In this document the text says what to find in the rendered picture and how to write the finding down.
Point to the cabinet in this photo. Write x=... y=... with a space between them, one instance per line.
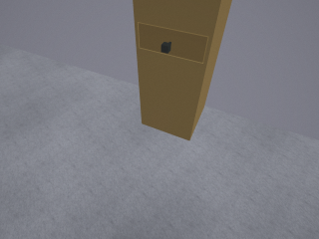
x=173 y=90

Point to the handle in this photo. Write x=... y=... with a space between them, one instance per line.
x=165 y=47

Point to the drawer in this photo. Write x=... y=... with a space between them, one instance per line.
x=185 y=45

